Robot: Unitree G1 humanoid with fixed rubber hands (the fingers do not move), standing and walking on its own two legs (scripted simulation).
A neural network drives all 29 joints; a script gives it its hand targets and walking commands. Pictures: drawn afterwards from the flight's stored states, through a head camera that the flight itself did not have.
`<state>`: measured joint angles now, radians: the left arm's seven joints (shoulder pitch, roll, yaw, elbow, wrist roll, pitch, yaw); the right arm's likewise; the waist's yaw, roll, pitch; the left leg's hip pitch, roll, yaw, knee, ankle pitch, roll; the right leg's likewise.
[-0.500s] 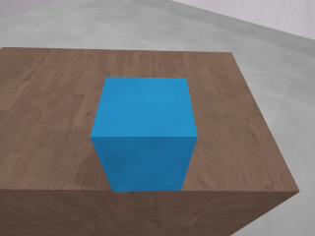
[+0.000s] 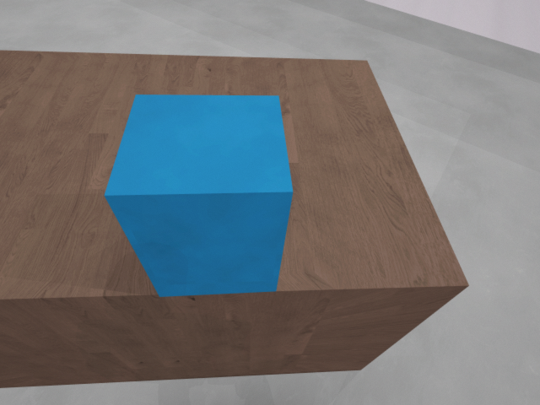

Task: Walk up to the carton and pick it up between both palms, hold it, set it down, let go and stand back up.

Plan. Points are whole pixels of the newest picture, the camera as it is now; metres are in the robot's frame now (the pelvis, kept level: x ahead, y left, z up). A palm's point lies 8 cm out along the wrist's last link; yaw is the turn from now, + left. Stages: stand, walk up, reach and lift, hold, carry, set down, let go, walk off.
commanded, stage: walk up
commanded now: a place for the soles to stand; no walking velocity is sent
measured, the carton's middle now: (214, 204) +0.40 +0.09 +0.07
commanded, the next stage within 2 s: stand in 0.94 s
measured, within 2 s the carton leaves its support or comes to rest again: neither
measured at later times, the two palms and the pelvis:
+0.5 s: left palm out of the picture -0.01 +0.21 -0.12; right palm out of the picture +0.07 -0.24 -0.12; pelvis -0.04 -0.03 +0.00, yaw +9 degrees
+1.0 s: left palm out of the picture -0.05 +0.20 -0.13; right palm out of the picture +0.03 -0.23 -0.12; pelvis -0.03 -0.02 +0.01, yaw +7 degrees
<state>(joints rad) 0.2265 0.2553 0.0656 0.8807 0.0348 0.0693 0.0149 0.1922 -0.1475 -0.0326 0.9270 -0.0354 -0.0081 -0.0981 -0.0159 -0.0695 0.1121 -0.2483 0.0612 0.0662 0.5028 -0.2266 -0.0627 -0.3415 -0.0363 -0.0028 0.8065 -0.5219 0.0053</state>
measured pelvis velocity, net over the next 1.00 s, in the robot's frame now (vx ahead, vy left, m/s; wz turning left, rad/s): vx -0.03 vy -0.02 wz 0.12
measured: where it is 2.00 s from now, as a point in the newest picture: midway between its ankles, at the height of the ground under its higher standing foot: outside the picture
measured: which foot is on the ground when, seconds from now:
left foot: down 0.00-0.04, up 0.06-0.40, down 0.42-1.00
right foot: up 0.00-0.02, down 0.04-1.00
